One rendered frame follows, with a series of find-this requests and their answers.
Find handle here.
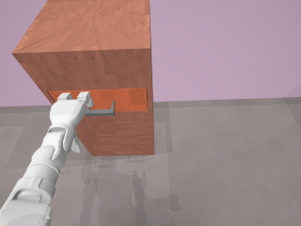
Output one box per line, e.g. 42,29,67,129
85,101,115,117

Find left robot hand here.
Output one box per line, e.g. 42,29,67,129
49,91,94,153

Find left robot forearm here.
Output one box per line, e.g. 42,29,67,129
0,123,75,218

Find robot left upper arm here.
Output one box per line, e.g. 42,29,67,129
0,200,53,226

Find drawer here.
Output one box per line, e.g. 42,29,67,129
48,88,148,112

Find cabinet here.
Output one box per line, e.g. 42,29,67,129
12,0,155,156

